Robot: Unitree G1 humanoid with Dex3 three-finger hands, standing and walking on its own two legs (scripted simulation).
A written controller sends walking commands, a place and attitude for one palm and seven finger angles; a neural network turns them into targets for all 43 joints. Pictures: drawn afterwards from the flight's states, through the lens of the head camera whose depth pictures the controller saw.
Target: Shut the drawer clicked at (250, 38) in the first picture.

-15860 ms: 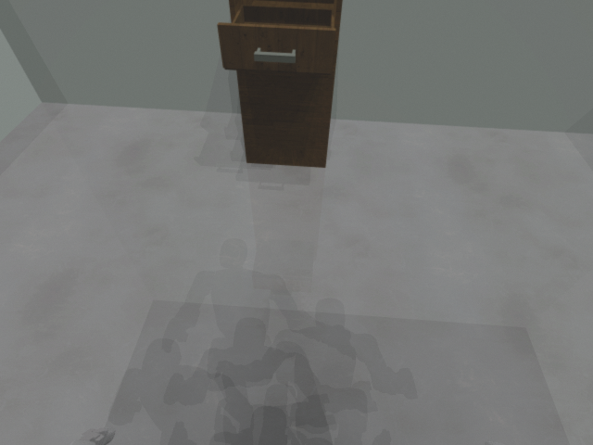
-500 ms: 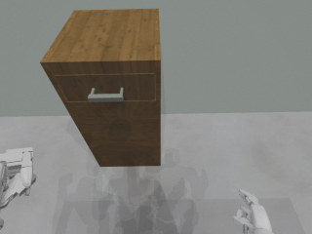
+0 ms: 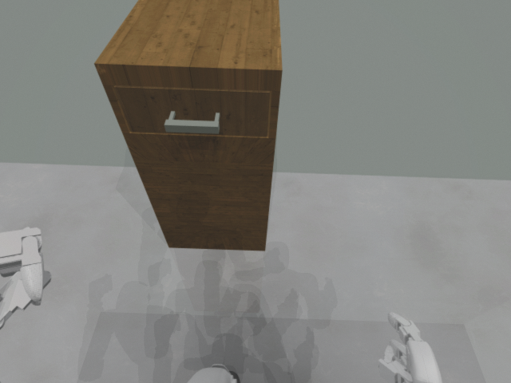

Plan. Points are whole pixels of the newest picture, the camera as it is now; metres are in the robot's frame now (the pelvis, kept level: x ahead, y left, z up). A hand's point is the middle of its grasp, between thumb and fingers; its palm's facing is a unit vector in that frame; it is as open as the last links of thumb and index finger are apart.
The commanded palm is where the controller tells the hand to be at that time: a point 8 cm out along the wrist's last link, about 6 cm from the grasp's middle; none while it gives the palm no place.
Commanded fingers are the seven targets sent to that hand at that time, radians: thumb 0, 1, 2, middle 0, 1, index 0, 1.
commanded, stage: step back with the hand held close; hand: left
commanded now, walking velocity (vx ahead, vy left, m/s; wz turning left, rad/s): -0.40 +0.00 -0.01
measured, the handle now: (193, 121) +0.69 +0.21 -0.03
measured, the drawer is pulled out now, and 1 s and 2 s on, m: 0.00 0.00 0.00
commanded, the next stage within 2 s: stop stepping back and stand still in 0.46 s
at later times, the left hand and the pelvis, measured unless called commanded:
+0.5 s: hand (11, 332) +0.14 +0.24 +0.18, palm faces +0.30 -0.84 -0.44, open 3.3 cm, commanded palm +0.07 +0.28 +0.19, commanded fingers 0.00 0.90 0.90 -1.40 -1.60 -1.40 -1.60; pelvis -0.07 +0.01 +0.00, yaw -2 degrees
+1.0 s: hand out of the picture +0.06 +0.24 +0.17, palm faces +0.33 -0.82 -0.46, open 3.3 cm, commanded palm +0.00 +0.28 +0.19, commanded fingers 0.00 0.90 0.90 -1.40 -1.60 -1.40 -1.60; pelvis -0.14 +0.01 +0.01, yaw -2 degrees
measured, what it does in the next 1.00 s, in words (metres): walks backwards: right foot, then left foot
